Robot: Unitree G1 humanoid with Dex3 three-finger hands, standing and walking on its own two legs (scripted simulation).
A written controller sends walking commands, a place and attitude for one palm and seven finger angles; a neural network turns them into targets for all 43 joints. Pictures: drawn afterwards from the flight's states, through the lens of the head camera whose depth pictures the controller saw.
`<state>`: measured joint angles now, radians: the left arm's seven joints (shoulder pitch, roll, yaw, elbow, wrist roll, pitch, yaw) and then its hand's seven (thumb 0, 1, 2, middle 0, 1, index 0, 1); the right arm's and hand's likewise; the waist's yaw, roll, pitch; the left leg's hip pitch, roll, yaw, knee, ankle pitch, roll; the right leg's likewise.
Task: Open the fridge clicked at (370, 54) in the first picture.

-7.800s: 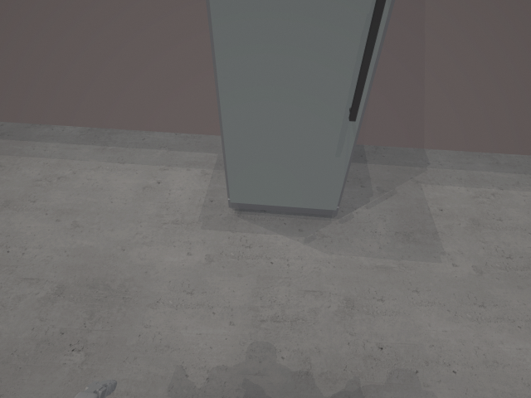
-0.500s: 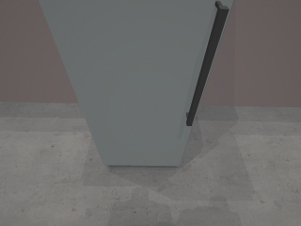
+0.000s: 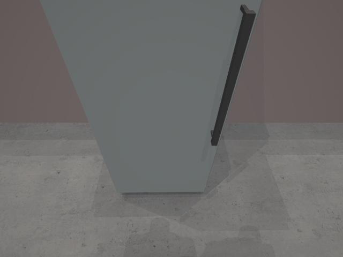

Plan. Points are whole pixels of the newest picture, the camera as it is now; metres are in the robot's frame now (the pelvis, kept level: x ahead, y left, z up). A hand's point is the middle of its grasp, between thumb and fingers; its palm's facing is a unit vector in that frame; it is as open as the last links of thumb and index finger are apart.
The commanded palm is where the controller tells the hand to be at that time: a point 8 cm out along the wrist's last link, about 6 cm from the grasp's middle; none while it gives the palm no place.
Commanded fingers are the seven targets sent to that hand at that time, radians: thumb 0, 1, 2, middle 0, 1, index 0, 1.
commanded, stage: shuffle to correct the standing spot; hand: right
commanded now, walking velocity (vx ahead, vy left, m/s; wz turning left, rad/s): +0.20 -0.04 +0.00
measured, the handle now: (225, 91) +0.56 -0.14 +0.09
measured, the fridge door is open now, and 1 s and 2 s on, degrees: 0 0 0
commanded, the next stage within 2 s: come to a stop and stand still in 0.22 s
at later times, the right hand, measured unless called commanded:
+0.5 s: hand out of the picture +0.12 -0.22 -0.18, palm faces +0.01 +0.99 -0.15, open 7.3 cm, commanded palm none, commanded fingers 0.00 -0.90 -0.90 0.20 0.30 0.20 0.30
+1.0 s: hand (237, 248) +0.19 -0.17 -0.16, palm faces +0.05 +0.97 -0.22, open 7.3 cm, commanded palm none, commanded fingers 0.00 -0.90 -0.90 0.20 0.30 0.20 0.30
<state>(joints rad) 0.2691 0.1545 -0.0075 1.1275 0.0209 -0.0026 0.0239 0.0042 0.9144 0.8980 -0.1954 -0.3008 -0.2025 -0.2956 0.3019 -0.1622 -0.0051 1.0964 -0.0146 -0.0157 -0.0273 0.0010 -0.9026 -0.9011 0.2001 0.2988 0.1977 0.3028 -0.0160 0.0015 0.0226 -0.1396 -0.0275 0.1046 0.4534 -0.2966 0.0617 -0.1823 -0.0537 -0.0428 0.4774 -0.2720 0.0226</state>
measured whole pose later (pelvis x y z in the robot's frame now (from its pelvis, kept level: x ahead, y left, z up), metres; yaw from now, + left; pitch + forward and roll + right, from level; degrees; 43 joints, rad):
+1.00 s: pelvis +0.10 +0.01 +0.00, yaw +0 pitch +0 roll -2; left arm 0.20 0.19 0.07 1.02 0.02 0.05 0.02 0.00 0.91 0.90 -0.19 -0.30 -0.20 -0.30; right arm 0.13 -0.15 -0.05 0.95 -0.02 -0.01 -0.04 -0.02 -0.92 -0.90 0.20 0.30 0.20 0.30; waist -0.01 0.01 0.08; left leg -0.34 0.05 0.11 0.54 -0.21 0.05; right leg -0.42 -0.02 -0.02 1.03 -0.44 0.05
